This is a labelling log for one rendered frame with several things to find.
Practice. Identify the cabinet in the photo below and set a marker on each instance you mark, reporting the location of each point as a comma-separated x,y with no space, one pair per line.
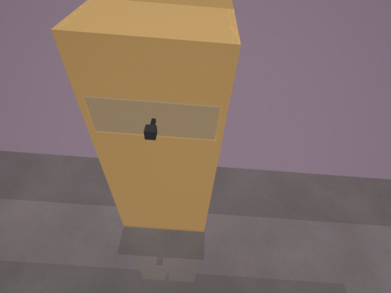
176,51

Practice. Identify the drawer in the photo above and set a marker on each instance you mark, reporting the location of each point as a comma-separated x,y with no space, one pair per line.
172,119

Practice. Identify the handle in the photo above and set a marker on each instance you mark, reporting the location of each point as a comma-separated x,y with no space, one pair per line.
150,131

